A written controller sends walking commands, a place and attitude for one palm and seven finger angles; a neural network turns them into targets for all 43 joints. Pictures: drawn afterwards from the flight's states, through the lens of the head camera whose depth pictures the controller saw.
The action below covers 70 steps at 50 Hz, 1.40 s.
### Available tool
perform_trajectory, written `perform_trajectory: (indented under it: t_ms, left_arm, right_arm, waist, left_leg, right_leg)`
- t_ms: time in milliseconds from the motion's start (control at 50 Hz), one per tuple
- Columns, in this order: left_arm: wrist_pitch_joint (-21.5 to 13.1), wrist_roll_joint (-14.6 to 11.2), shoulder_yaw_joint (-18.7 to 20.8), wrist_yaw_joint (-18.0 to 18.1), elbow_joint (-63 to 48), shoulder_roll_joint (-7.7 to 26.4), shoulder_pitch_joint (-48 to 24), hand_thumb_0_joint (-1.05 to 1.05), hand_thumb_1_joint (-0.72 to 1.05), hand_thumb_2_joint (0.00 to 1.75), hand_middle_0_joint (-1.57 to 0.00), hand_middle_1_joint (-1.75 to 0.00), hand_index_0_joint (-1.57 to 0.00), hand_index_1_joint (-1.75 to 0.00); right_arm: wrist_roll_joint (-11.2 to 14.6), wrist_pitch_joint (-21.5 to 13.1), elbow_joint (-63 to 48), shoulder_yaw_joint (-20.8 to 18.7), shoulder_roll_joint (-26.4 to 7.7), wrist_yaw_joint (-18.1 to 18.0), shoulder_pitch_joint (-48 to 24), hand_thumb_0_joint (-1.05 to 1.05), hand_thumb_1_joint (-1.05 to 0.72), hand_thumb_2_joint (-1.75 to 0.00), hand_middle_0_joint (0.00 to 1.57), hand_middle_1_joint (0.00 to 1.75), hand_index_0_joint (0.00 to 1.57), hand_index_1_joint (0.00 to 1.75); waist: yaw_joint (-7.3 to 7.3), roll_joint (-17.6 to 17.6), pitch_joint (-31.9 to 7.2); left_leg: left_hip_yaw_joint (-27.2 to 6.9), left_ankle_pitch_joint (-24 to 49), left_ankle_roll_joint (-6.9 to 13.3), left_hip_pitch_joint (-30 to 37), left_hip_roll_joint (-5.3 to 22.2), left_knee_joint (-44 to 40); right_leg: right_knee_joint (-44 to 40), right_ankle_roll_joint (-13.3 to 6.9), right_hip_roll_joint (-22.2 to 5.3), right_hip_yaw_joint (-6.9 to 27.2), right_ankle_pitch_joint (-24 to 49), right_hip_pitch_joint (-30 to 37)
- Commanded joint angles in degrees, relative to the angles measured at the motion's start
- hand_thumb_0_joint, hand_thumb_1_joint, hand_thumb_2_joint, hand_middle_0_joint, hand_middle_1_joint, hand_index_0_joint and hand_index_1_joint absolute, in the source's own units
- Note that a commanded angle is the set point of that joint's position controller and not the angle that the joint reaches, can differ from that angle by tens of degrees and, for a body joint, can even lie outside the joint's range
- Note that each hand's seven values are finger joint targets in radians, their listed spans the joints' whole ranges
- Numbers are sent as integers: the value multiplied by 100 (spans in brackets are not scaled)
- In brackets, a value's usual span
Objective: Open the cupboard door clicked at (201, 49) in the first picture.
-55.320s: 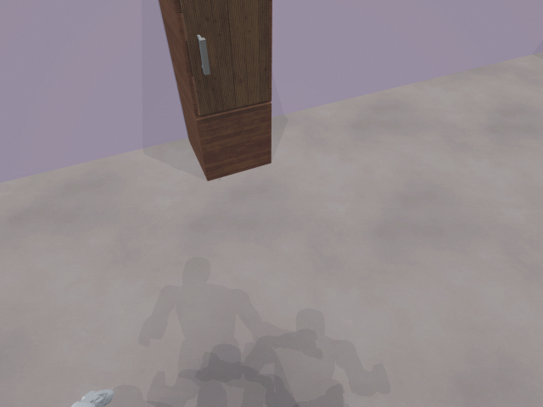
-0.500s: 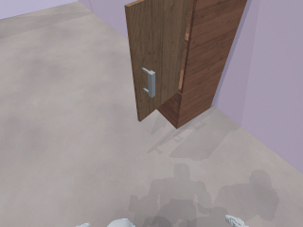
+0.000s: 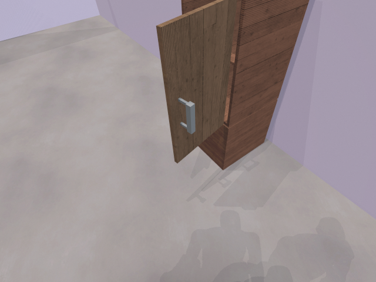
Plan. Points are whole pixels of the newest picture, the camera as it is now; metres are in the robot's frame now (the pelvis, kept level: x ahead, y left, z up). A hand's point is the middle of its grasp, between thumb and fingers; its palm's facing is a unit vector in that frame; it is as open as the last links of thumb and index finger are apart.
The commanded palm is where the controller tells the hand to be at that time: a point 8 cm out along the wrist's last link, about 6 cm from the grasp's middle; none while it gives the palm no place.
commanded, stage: let the arm hang, fingers relaxed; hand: left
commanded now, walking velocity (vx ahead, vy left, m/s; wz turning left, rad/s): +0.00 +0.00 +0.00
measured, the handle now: (186, 115) +0.67 +0.05 -0.08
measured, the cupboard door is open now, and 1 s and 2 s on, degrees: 100 100 100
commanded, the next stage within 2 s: look to check the result in 0.34 s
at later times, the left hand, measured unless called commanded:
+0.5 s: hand out of the picture -0.02 +0.14 -0.17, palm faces +0.05 -0.98 -0.18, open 7.4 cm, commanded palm none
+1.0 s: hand out of the picture +0.00 +0.12 -0.17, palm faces +0.05 -0.98 -0.20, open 7.4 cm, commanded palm none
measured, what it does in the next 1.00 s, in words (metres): stands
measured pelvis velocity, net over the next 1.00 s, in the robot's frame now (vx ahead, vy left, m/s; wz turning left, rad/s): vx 0.03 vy -0.04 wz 0.00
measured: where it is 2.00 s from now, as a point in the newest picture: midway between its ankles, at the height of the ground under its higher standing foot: outside the picture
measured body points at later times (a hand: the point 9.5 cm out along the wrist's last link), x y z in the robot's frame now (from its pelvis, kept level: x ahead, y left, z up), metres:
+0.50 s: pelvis +0.01 -0.02 +0.00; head +0.02 -0.03 +0.45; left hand -0.02 +0.19 -0.16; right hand -0.02 -0.21 -0.17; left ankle +0.01 +0.09 -0.74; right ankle -0.01 -0.08 -0.74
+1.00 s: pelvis +0.03 -0.04 +0.00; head +0.04 -0.06 +0.45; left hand +0.00 +0.17 -0.16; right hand +0.00 -0.24 -0.18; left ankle +0.01 +0.09 -0.74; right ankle -0.01 -0.08 -0.74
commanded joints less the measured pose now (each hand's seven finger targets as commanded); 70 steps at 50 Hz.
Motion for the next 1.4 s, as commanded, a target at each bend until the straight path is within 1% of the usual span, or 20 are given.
perform_trajectory:
  t_ms: [0, 140, 200, 260, 300, 360, 440, 500, 560, 660, 720, 860, 940, 960, 1040, 1080, 1140, 1200, 1280, 1380]
  left_arm:
    - [-62, -20, 49, 68, -32, 524, 345, 0, 90, 90, -20, -30, -20, -30]
    - [-54, -29, 51, 93, 11, 451, 376, 0, 90, 90, -20, -30, -20, -30]
    - [-44, -26, 51, 95, 45, 420, 411, 0, 90, 90, -20, -30, -20, -30]
    - [-57, -23, 63, 104, 46, 413, 490, 0, 90, 90, -20, -30, -20, -30]
    - [-62, -27, 54, 102, 51, 402, 456, 0, 90, 90, -20, -30, -20, -30]
    - [-77, -22, 66, 110, 54, 380, 521, 0, 90, 90, -20, -30, -20, -30]
    - [-92, -24, 58, 111, 74, 355, 576, 0, 90, 90, -20, -30, -20, -30]
    - [-87, -22, 48, 118, 96, 340, 602, 0, 90, 90, -20, -30, -20, -30]
    - [-98, -15, 53, 130, 98, 337, 671, 0, 90, 90, -20, -30, -20, -30]
    - [-103, -11, 56, 140, 86, 348, 681, 0, 90, 90, -20, -30, -20, -30]
    - [-93, -17, 51, 136, 91, 324, 665, 0, 90, 90, -20, -30, -20, -30]
    - [-86, -11, 68, 150, 66, 349, 671, 0, 90, 90, -20, -30, -20, -30]
    - [-92, -17, 82, 160, 45, 383, 654, 0, 90, 90, -20, -30, -20, -30]
    - [-89, -16, 95, 168, 41, 394, 665, 0, 90, 90, -20, -30, -20, -30]
    - [-75, -23, 98, 167, 35, 387, 648, 0, 90, 90, -20, -30, -20, -30]
    - [-69, -20, 103, 175, 42, 386, 668, 0, 90, 90, -20, -30, -20, -30]
    - [-72, -27, 110, 176, 24, 403, 640, 0, 90, 90, -20, -30, -20, -30]
    - [-61, -27, 108, 174, 28, 401, 631, 0, 90, 90, -20, -30, -20, -30]
    - [-68, -25, 116, 181, 21, 382, 634, 0, 90, 90, -20, -30, -20, -30]
    - [-66, -26, 113, 179, 21, 390, 626, 0, 90, 90, -20, -30, -20, -30]
  right_arm:
    - [17, -82, 18, -73, -401, -25, 369, 0, -90, -90, 20, 30, 20, 30]
    - [14, -86, 177, -65, -272, -46, 460, 0, -90, -90, 20, 30, 20, 30]
    - [18, -73, 204, -65, -224, -54, 509, 0, -90, -90, 20, 30, 20, 30]
    - [29, -66, 207, -79, -219, -58, 532, 0, -90, -90, 20, 30, 20, 30]
    - [24, -67, 227, -82, -191, -61, 561, 0, -90, -90, 20, 30, 20, 30]
    - [33, -75, 218, -91, -207, -70, 568, 0, -90, -90, 20, 30, 20, 30]
    - [34, -83, 221, -98, -191, -78, 559, 0, -90, -90, 20, 30, 20, 30]
    - [36, -64, 229, -93, -180, -82, 575, 0, -90, -90, 20, 30, 20, 30]
    - [44, -54, 209, -113, -209, -84, 545, 0, -90, -90, 20, 30, 20, 30]
    - [48, -42, 198, -120, -229, -93, 534, 0, -90, -90, 20, 30, 20, 30]
    - [35, -38, 216, -112, -187, -96, 534, 0, -90, -90, 20, 30, 20, 30]
    - [39, -9, 187, -111, -205, -100, 540, 0, -90, -90, 20, 30, 20, 30]
    - [33, -10, 204, -119, -188, -112, 582, 0, -90, -90, 20, 30, 20, 30]
    - [50, -8, 186, -116, -213, -116, 579, 0, -90, -90, 20, 30, 20, 30]
    - [40, 2, 206, -121, -178, -125, 594, 0, -90, -90, 20, 30, 20, 30]
    - [45, 12, 195, -121, -155, -129, 611, 0, -90, -90, 20, 30, 20, 30]
    - [44, 14, 200, -122, -157, -137, 655, 0, -90, -90, 20, 30, 20, 30]
    - [48, 22, 192, -118, -155, -141, 660, 0, -90, -90, 20, 30, 20, 30]
    - [45, 18, 189, -134, -173, -150, 673, 0, -90, -90, 20, 30, 20, 30]
    - [47, 17, 175, -129, -181, -156, 690, 0, -90, -90, 20, 30, 20, 30]
  waist:
    - [49, -376, 283]
    - [58, -200, 315]
    - [58, -214, 464]
    - [63, -305, 411]
    - [34, -256, 376]
    - [40, -199, 328]
    - [29, -269, 276]
    - [18, -270, 378]
    - [35, -343, 366]
    - [25, -317, 357]
    - [14, -260, 408]
    - [30, -372, 453]
    - [19, -423, 292]
    - [37, -421, 309]
    - [36, -358, 367]
    - [44, -341, 430]
    - [20, -323, 323]
    - [26, -367, 403]
    - [23, -407, 332]
    - [17, -288, 320]
  left_leg:
    - [-753, 398, 9, -216, 717, -410]
    - [-721, 377, -5, -214, 701, -405]
    - [-690, 292, -10, -258, 696, -397]
    - [-670, 261, -12, -185, 684, -346]
    - [-666, 260, -16, -192, 676, -330]
    - [-669, 399, -9, -113, 686, -289]
    - [-649, 488, -11, -51, 694, -268]
    - [-629, 438, -19, -68, 691, -245]
    - [-610, 458, -17, -4, 688, -178]
    - [-573, 475, -30, 10, 692, -125]
    - [-570, 450, -42, -29, 697, -160]
    - [-519, 363, -60, -34, 684, -83]
    - [-469, 408, -77, -32, 664, -36]
    - [-459, 409, -74, -50, 656, -4]
    - [-436, 399, -92, -68, 658, -5]
    - [-414, 396, -92, -91, 652, 41]
    - [-409, 417, -104, -66, 661, 36]
    - [-407, 398, -106, -77, 666, 52]
    - [-395, 461, -108, -31, 682, 71]
    - [-382, 503, -109, -11, 698, 71]
  right_leg:
    - [-555, 6, -794, 848, 402, -102]
    - [-520, -7, -776, 867, 417, -87]
    - [-555, -2, -768, 864, 344, -162]
    - [-591, -10, -763, 872, 282, -183]
    - [-602, -18, -782, 896, 311, -145]
    - [-578, -24, -756, 875, 430, -146]
    - [-576, -18, -783, 887, 658, -102]
    - [-609, -10, -784, 882, 619, -155]
    - [-636, 19, -774, 882, 699, -183]
    - [-641, 69, -771, 896, 911, -145]
    - [-642, 52, -777, 911, 882, -139]
    - [-713, 138, -769, 924, 877, -155]
    - [-667, 219, -802, 952, 1374, 50]
    - [-675, 270, -796, 931, 1439, 61]
    - [-668, 271, -815, 925, 1532, 83]
    - [-689, 325, -819, 926, 1623, 70]
    - [-660, 315, -814, 939, 1771, 175]
    - [-687, 333, -802, 925, 1710, 126]
    - [-663, 340, -789, 910, 1852, 179]
    - [-656, 339, -782, 925, 1933, 203]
